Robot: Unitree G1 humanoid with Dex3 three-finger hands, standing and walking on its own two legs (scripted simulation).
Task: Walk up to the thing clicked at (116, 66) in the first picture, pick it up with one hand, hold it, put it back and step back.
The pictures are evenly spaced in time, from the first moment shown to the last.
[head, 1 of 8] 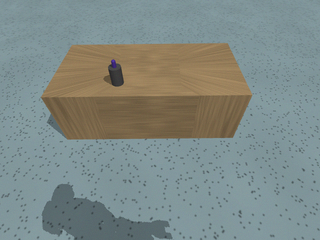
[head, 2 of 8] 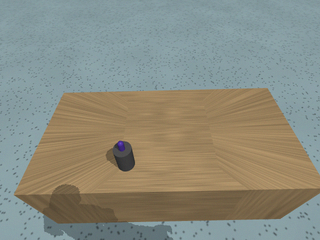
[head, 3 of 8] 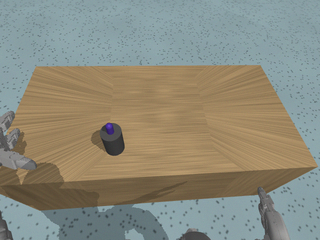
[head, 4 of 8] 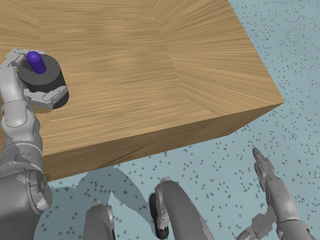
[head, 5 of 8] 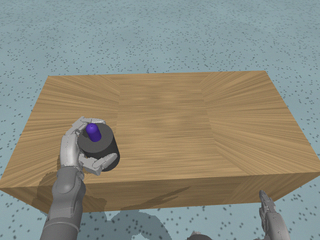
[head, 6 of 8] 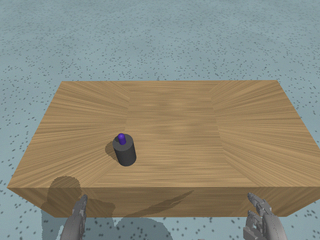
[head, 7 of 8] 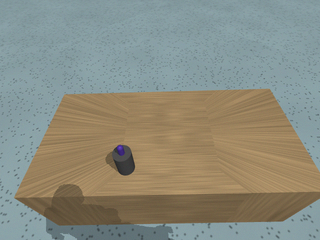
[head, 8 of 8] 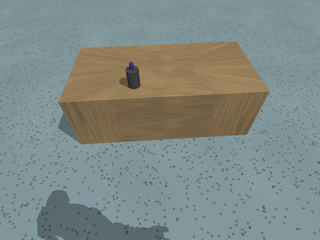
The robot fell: no
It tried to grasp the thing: yes
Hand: left
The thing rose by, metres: 0.27
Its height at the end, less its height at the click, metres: +0.00
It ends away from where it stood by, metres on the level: 0.01
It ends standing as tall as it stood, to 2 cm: yes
